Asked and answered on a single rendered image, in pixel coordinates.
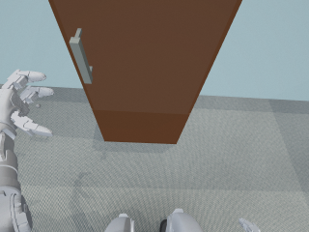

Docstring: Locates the robot right thigh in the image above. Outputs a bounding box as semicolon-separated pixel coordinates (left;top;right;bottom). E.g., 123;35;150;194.
167;212;204;232

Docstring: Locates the robot left upper arm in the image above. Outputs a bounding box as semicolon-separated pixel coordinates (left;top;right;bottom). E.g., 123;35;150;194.
0;193;33;232

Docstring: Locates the robot left thigh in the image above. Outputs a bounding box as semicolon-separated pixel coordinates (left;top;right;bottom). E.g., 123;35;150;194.
104;217;135;232

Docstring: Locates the cupboard door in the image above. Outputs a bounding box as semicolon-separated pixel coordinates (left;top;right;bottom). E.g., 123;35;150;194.
53;0;237;114

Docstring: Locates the robot left hand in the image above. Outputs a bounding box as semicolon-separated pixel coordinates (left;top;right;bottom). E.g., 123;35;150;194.
0;70;55;136

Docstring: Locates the robot right hand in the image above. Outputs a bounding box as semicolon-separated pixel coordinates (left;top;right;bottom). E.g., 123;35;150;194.
239;217;261;232

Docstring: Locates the handle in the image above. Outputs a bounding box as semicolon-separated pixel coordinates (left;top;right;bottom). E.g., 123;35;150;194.
69;28;93;84

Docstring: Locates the robot thigh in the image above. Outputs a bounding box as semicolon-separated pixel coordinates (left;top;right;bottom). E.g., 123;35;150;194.
167;212;204;232
104;217;135;232

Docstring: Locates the robot left forearm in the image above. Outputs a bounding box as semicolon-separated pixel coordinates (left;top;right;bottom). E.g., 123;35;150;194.
0;122;21;198

